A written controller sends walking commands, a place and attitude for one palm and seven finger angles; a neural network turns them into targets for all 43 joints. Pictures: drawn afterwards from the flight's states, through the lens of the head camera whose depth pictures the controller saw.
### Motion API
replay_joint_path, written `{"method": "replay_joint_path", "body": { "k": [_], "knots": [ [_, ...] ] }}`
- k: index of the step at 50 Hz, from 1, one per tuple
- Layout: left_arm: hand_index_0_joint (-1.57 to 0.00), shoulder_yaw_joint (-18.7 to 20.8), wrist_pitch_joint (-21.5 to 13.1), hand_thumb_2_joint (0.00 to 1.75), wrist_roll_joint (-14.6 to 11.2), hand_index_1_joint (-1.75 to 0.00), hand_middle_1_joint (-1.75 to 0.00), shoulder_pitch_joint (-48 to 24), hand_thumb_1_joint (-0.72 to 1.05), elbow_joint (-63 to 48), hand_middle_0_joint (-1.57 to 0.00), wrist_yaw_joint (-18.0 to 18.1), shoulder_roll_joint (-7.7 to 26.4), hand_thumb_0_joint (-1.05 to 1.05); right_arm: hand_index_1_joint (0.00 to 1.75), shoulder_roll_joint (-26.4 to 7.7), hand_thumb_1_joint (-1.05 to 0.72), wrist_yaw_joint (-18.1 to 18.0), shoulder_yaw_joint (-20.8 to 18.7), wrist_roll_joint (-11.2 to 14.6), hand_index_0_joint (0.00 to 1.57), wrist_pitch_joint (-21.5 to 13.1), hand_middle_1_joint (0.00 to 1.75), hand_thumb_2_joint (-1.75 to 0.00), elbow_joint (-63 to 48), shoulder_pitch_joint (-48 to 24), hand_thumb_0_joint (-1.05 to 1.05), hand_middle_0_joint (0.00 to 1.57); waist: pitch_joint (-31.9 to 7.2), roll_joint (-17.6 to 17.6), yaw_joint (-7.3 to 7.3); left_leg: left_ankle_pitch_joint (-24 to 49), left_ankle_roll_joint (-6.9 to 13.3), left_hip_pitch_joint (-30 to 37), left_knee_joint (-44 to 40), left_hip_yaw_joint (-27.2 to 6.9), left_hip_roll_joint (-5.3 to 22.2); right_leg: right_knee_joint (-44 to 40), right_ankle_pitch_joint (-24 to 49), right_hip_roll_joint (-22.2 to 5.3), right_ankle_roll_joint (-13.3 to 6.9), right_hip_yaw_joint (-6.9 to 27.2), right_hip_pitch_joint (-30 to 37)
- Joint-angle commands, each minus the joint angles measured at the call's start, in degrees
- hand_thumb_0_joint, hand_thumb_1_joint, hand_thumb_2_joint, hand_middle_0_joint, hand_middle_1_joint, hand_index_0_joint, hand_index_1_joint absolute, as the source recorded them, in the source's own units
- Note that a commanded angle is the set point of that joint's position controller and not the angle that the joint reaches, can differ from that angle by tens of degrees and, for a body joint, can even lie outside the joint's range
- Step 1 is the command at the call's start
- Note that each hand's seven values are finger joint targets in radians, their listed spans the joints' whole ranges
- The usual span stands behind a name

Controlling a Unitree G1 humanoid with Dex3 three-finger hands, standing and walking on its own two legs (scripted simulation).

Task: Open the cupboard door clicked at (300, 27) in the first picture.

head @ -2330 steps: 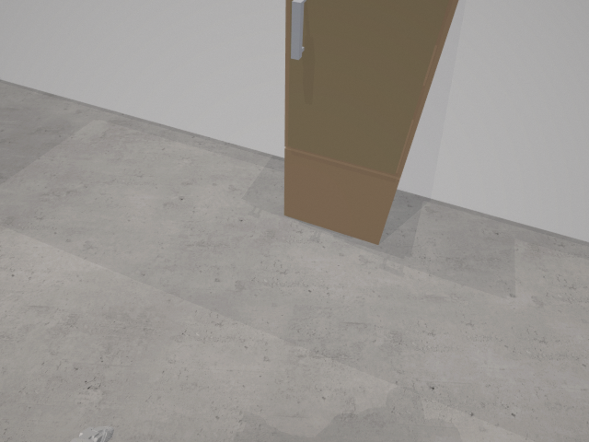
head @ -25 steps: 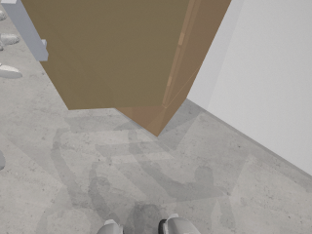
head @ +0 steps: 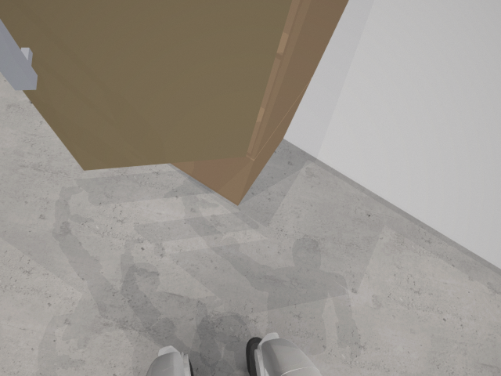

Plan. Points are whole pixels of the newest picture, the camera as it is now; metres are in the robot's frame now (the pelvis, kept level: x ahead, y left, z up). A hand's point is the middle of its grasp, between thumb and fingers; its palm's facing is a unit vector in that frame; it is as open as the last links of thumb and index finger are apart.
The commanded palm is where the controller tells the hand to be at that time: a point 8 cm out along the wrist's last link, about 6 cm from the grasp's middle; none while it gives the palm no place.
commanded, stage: move the hooked fingers beside the handle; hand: left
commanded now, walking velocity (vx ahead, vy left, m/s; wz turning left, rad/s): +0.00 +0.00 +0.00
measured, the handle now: out of the picture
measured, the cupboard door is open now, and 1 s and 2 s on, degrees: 42 42 42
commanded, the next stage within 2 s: none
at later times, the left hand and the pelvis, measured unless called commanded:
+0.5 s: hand out of the picture +0.50 +0.29 +0.14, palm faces +0.05 -1.00 +0.00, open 14.0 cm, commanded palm +0.49 +0.34 +0.13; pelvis +0.00 +0.00 +0.00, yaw +1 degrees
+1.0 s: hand out of the picture +0.51 +0.31 +0.13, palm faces +0.04 -1.00 +0.01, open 14.0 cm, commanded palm +0.51 +0.34 +0.13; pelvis -0.03 +0.00 -0.01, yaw +1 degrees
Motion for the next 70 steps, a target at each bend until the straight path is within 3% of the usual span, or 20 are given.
{"method": "replay_joint_path", "body": {
  "k": [1,3,6,9,15,17,19,21,32,36,39,45,47,51,55,56,62,66,68,70],
  "knots": [
    [-0.30,2.5,-4.4,0.30,-2.2,-1.20,-1.20,-22.9,-0.50,-16.4,-0.30,0.2,19.0,0.00,0.30,-12.4,-0.90,-0.4,-5.3,-0.4,0.20,0.1,0.30,-0.90,-1.3,12.4,0.00,0.20,-31.5,18.1,2.85,42.5,0.1,31.6,-1.5,-4.7,-2.2,-0.9,25.7,3.0,-2.1,-0.6,7.3],
    [-0.30,1.0,-4.2,0.30,-2.8,-1.20,-1.20,-21.7,-0.50,-15.1,-0.30,0.1,15.8,0.00,0.30,-12.2,-0.90,-0.2,-5.5,-0.4,0.20,0.2,0.30,-0.90,-1.0,12.3,0.00,0.20,-29.5,16.1,2.18,42.7,0.0,31.9,-1.5,-5.1,-1.9,-1.2,24.7,3.2,-2.0,-1.0,6.0],
    [-0.30,0.3,-4.5,0.30,-3.8,-1.20,-1.20,-22.6,-0.50,-18.8,-0.30,-0.1,13.6,0.00,0.30,-12.1,-0.90,0.2,-5.9,-0.6,0.20,0.2,0.30,-0.90,-0.5,12.5,0.00,0.20,-32.2,19.7,2.38,47.8,-0.8,36.9,-1.3,-5.8,-1.5,-1.4,25.1,3.3,-2.2,-1.2,4.6],
    [-0.30,-1.7,-3.3,0.30,-4.5,-1.20,-1.20,-19.0,-0.50,-15.7,-0.30,0.0,9.3,0.00,0.30,-11.7,-0.90,0.5,-5.9,-0.4,0.20,0.2,0.30,-0.90,-0.8,11.6,0.00,0.20,-28.6,15.0,2.44,43.7,0.0,33.0,-1.9,-5.1,-1.9,-2.0,25.1,3.3,-2.0,-1.3,6.1],
    [-0.30,-1.8,-4.4,0.30,-4.4,-1.20,-1.20,-19.0,-0.50,-19.4,-0.30,2.3,8.3,0.00,0.30,-11.5,-0.90,0.6,-6.0,-0.5,0.20,0.0,0.30,-0.90,-1.6,10.8,0.00,0.20,-28.5,16.0,2.98,44.5,-0.3,33.9,-2.6,-5.4,-2.0,-1.6,25.2,3.1,-2.4,-1.3,6.8],
    [-0.30,0.6,-5.1,0.30,-4.8,-1.20,-1.20,-18.2,-0.50,-19.9,-0.30,2.8,10.7,0.00,0.30,-11.6,-0.90,0.8,-6.2,-0.5,0.20,0.0,0.30,-0.90,-1.6,10.4,0.00,0.20,-30.0,14.7,3.71,44.2,-0.3,33.8,-2.4,-5.2,-2.0,-1.5,26.2,3.1,-2.3,-1.0,8.8],
    [-0.30,-0.6,-5.0,0.30,-4.8,-1.20,-1.20,-17.9,-0.50,-17.5,-0.30,2.9,9.5,0.00,0.30,-11.5,-0.90,0.8,-5.9,-0.1,0.20,0.0,0.30,-0.90,-2.0,9.2,0.00,0.20,-26.3,12.6,3.26,38.3,0.3,29.7,-3.0,-4.3,-2.6,-1.9,25.4,2.9,-2.1,-0.7,9.7],
    [-0.30,0.2,-5.3,0.30,-4.4,-1.20,-1.20,-18.3,-0.50,-17.8,-0.30,3.1,11.2,0.00,0.30,-11.7,-0.90,0.5,-5.8,0.1,0.20,-0.1,0.30,-0.90,-2.2,8.9,0.00,0.20,-27.2,13.5,3.58,38.5,0.4,29.9,-3.0,-4.2,-2.8,-1.7,25.9,2.7,-2.1,-0.4,10.0],
    [-0.30,-3.4,-5.5,0.30,-3.8,-1.20,-1.20,-24.9,-0.50,-9.9,-0.30,1.3,12.3,0.00,0.30,-12.2,-0.90,-1.6,-4.3,1.1,0.20,-1.8,0.30,-0.90,-1.4,7.6,0.00,0.20,-21.9,9.7,0.04,21.4,1.6,20.7,-3.3,-3.3,-3.3,-2.9,17.1,2.1,-1.4,0.9,8.6],
    [-0.30,-2.7,-5.6,0.30,-3.3,-1.20,-1.20,-25.9,-0.50,-9.3,-0.30,0.3,14.9,0.00,0.30,-12.2,-0.90,-2.2,-3.8,1.0,0.20,-2.6,0.30,-0.90,-1.2,8.4,0.00,0.20,-25.2,11.6,0.36,21.6,1.7,20.2,-2.3,-3.3,-3.2,-2.0,16.6,2.1,-1.5,1.1,8.8],
    [-0.30,-2.8,-5.0,0.30,-3.0,-1.20,-1.20,-26.5,-0.50,-7.7,-0.30,-0.3,16.2,0.00,0.30,-12.4,-0.90,-2.4,-3.4,0.9,0.20,-2.8,0.30,-0.90,-1.1,8.7,0.00,0.20,-23.7,10.7,-0.07,19.4,1.8,16.9,-1.8,-3.1,-3.0,-2.0,15.2,2.1,-1.3,1.2,8.7],
    [-0.30,-1.2,-5.4,0.30,-2.0,-1.20,-1.20,-28.3,-0.50,-9.6,-0.30,-0.2,19.5,0.00,0.30,-12.3,-0.90,-2.6,-3.2,0.3,0.20,-2.8,0.30,-0.90,-1.1,10.2,0.00,0.20,-27.7,15.6,0.35,22.5,1.5,19.2,-0.7,-3.5,-2.7,-0.6,15.1,2.6,-1.7,0.6,6.7],
    [-0.30,-1.4,-4.9,0.30,-1.7,-1.20,-1.20,-29.0,-0.50,-8.3,-0.30,-0.3,20.0,0.00,0.30,-12.6,-0.90,-2.5,-3.0,0.3,0.20,-2.7,0.30,-0.90,-0.5,10.5,0.00,0.20,-26.1,14.6,-0.40,21.5,1.5,19.1,-0.5,-4.1,-2.2,-0.9,13.3,2.6,-1.4,0.2,4.5],
    [-0.30,0.2,-5.4,0.30,-1.2,-1.20,-1.20,-29.3,-0.50,-12.4,-0.30,0.0,21.5,0.00,0.30,-12.7,-0.90,-2.1,-3.5,-0.2,0.20,-2.3,0.30,-0.90,-0.2,11.9,0.00,0.20,-31.4,19.1,0.48,28.2,0.7,25.9,-0.4,-5.5,-1.8,0.1,15.4,2.9,-1.9,-0.8,2.7],
    [-0.30,-0.4,-4.3,0.30,-2.0,-1.20,-1.20,-27.1,-0.50,-13.6,-0.30,-0.1,17.4,0.00,0.30,-12.4,-0.90,-1.1,-4.1,-0.6,0.20,-1.9,0.30,-0.90,-0.1,12.9,0.00,0.20,-31.2,20.9,1.00,34.5,-0.1,30.4,-0.7,-6.2,-1.6,-0.1,16.8,3.5,-2.3,-1.7,0.4],
    [-0.30,0.7,-3.9,0.30,-1.9,-1.20,-1.20,-25.7,-0.50,-13.5,-0.30,0.0,18.7,0.00,0.30,-12.7,-0.90,-1.0,-4.3,-0.5,0.20,-1.7,0.30,-0.90,0.1,13.0,0.00,0.20,-31.2,20.2,1.53,35.9,-0.4,31.0,-0.7,-6.6,-1.3,-0.2,16.8,3.4,-2.2,-1.9,0.2],
    [-0.30,-3.0,-2.5,0.30,-2.4,-1.20,-1.20,-24.5,-0.50,-13.0,-0.30,1.5,11.5,0.00,0.30,-12.3,-0.90,-0.2,-4.8,-0.8,0.20,-1.4,0.30,-0.90,-0.1,13.2,0.00,0.20,-26.3,17.0,0.48,36.1,-0.8,30.8,-1.7,-6.9,-1.2,-1.2,15.8,3.7,-2.1,-2.4,-1.6],
    [-0.30,0.3,-4.1,0.30,-2.8,-1.20,-1.20,-23.3,-0.50,-16.8,-0.30,2.7,14.0,0.00,0.30,-12.2,-0.90,0.3,-5.1,-1.0,0.20,-1.3,0.30,-0.90,-0.6,13.4,0.00,0.20,-30.7,18.8,2.07,41.0,-1.2,33.0,-1.4,-6.7,-1.3,-0.5,19.5,3.6,-2.3,-2.0,1.8],
    [-0.30,-0.3,-4.3,0.30,-3.1,-1.20,-1.20,-21.3,-0.50,-17.0,-0.30,2.9,12.1,0.00,0.30,-11.9,-0.90,0.7,-5.3,-0.9,0.20,-1.1,0.30,-0.90,-0.9,12.8,0.00,0.20,-29.4,18.3,2.41,42.2,-1.2,32.8,-1.2,-6.2,-1.3,-0.7,20.8,3.7,-2.2,-1.9,2.4],
    [-0.30,1.8,-4.4,0.30,-3.5,-1.20,-1.20,-19.3,-0.50,-16.4,-0.30,2.9,14.5,0.00,0.30,-12.2,-0.90,0.8,-5.3,-0.8,0.20,-0.8,0.30,-0.90,-1.4,12.5,0.00,0.20,-29.1,15.5,2.99,41.0,-0.6,30.4,-1.4,-5.8,-1.7,-0.4,22.1,3.8,-2.3,-1.8,5.0]
  ]
}}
